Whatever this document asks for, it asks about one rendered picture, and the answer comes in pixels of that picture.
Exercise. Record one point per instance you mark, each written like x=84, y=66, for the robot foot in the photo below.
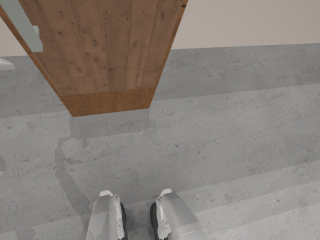
x=124, y=223
x=154, y=221

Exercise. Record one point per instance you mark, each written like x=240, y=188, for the cupboard door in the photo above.
x=95, y=46

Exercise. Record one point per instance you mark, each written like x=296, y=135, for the robot left hand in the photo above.
x=6, y=65

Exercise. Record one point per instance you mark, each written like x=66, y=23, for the handle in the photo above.
x=29, y=32

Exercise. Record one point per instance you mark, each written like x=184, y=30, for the robot left foot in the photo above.
x=124, y=223

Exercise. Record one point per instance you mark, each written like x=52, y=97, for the robot right foot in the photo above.
x=154, y=221

